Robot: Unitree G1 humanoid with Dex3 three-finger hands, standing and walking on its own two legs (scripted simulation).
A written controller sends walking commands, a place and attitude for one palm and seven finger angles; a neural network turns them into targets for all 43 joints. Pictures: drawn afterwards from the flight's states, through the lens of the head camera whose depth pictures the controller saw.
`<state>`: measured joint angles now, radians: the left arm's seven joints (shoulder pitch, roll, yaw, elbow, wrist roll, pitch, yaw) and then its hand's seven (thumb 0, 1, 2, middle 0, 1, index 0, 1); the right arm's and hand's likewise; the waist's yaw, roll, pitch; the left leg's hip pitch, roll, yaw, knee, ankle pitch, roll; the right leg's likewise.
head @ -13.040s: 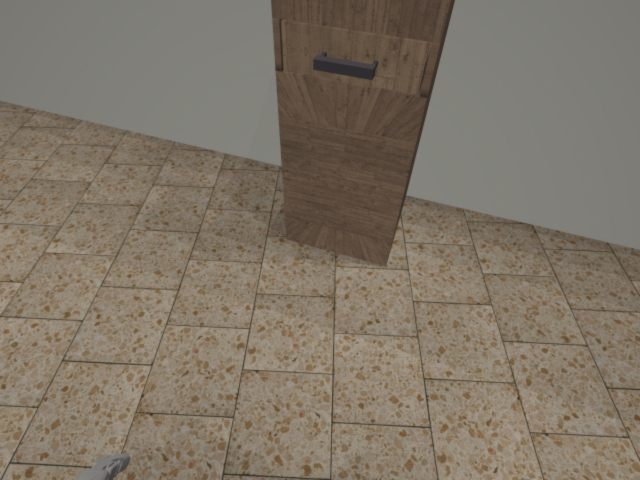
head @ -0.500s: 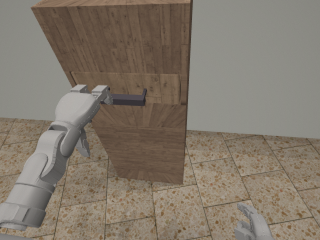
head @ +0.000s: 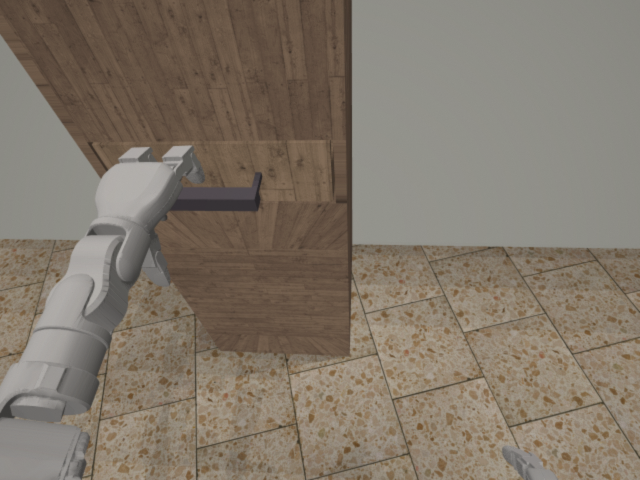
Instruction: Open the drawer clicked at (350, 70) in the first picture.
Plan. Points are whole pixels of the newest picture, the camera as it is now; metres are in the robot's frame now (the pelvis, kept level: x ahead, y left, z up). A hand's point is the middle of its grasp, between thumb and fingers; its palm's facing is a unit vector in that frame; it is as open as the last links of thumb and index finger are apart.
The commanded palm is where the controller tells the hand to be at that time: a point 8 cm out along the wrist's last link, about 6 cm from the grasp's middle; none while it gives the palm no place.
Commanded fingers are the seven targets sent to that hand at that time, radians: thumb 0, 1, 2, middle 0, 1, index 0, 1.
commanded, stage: move the hooked fingers above the handle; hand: left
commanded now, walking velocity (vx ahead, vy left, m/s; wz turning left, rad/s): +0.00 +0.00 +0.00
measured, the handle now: (213, 188) +0.53 +0.23 +0.03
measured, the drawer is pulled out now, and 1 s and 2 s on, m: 0.00 0.00 0.00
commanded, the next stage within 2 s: none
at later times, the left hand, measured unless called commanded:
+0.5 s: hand (181, 192) +0.46 +0.24 +0.10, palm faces +0.02 -0.01 -1.00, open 13.8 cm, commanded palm +0.43 +0.23 +0.15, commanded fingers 0.00 -0.50 0.30 -0.30 -1.20 -0.30 -1.20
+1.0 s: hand (178, 191) +0.46 +0.25 +0.09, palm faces -0.05 +0.01 -1.00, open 13.8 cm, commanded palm +0.44 +0.23 +0.15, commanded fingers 0.00 -0.50 0.30 -0.30 -1.20 -0.30 -1.20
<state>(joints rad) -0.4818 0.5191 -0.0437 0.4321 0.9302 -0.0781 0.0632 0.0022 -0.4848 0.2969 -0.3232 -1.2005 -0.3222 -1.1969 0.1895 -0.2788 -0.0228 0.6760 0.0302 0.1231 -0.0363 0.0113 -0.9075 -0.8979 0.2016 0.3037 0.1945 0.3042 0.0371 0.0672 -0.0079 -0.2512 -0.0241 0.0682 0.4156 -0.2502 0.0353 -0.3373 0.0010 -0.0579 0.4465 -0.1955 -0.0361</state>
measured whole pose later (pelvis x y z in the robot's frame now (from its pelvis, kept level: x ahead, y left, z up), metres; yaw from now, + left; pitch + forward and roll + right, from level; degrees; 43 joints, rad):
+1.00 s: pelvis +0.02 +0.00 -0.01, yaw -1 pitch +10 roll +0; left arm -0.73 0.52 -0.07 0.84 1.00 0.02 0.10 0.00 -0.48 0.30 -0.32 -1.20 -0.32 -1.20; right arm 0.29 -0.27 -0.04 0.69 0.03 0.16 -0.02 0.01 -0.91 -0.90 0.20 0.30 0.20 0.30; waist -0.02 0.07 -0.07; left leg -0.36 -0.02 0.08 0.47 -0.29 0.04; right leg -0.45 0.01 -0.04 0.50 -0.23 -0.03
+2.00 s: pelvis +0.00 +0.02 +0.00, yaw -3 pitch +10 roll +1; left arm -0.88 0.47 -0.09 0.96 1.01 0.07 0.21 0.00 -0.48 0.30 -0.39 -1.23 -0.38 -1.25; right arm 0.16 -0.22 0.05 0.70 0.07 0.16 -0.10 0.01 -0.91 -0.90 0.21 0.30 0.20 0.30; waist -0.06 0.07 -0.05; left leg -0.36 -0.02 0.13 0.44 -0.26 0.06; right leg -0.46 0.01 0.01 0.47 -0.18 -0.01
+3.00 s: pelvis +0.00 +0.01 -0.01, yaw +3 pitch +12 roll -1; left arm -0.85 0.57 -0.19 0.81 0.95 -0.26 0.09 0.00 -0.48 0.30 -0.33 -1.20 -0.30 -1.20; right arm 0.36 -0.34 -0.07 0.73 0.02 0.06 -0.10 0.01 -0.91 -0.90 0.20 0.30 0.20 0.30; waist -0.02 0.03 -0.05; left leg -0.51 -0.03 0.02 0.60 -0.31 0.04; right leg -0.55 -0.02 -0.10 0.57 -0.24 -0.03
